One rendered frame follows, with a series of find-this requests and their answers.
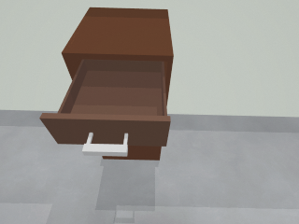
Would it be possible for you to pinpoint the drawer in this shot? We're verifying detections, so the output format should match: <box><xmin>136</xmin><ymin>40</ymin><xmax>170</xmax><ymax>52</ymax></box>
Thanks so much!
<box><xmin>40</xmin><ymin>59</ymin><xmax>171</xmax><ymax>147</ymax></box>

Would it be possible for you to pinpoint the cabinet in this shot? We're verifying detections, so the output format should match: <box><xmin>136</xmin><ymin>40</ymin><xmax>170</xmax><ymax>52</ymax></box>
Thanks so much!
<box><xmin>62</xmin><ymin>7</ymin><xmax>174</xmax><ymax>161</ymax></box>

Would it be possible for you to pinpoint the handle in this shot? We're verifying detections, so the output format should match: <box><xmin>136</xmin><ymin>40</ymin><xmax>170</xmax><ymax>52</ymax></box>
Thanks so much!
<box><xmin>82</xmin><ymin>133</ymin><xmax>128</xmax><ymax>157</ymax></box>

